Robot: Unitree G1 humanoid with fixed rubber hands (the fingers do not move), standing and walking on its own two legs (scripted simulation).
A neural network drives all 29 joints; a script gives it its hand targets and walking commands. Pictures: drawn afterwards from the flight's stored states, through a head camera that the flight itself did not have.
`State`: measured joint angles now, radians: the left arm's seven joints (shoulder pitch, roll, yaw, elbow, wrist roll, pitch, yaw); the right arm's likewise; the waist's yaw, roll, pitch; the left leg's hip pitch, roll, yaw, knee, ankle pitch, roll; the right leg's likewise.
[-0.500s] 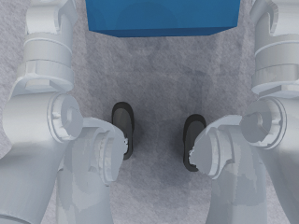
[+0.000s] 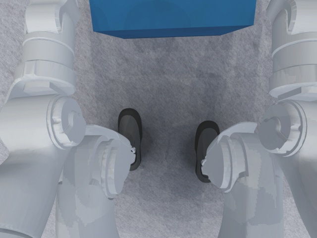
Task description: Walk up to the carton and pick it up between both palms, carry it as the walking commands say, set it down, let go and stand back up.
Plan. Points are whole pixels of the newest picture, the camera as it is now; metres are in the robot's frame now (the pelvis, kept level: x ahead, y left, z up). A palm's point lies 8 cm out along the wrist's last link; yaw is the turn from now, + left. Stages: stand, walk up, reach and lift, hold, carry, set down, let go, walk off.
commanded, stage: set down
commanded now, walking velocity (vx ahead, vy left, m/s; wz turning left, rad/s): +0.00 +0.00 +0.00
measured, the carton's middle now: out of the picture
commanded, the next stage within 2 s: none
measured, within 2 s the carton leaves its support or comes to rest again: neither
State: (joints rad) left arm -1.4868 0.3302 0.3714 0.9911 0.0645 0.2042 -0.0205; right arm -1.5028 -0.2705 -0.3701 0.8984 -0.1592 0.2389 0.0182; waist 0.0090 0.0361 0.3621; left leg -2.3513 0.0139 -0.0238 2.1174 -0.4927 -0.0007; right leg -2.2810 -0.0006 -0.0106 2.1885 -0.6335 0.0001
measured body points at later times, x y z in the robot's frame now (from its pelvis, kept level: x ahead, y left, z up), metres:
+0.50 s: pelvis +0.00 +0.00 +0.00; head +0.39 -0.01 +0.20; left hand +0.56 +0.20 -0.21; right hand +0.56 -0.17 -0.22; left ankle +0.13 +0.13 -0.34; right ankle +0.09 -0.12 -0.34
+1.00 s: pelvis -0.01 +0.00 +0.00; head +0.37 -0.01 +0.21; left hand +0.56 +0.23 -0.18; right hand +0.57 -0.19 -0.18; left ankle +0.13 +0.13 -0.34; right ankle +0.09 -0.12 -0.34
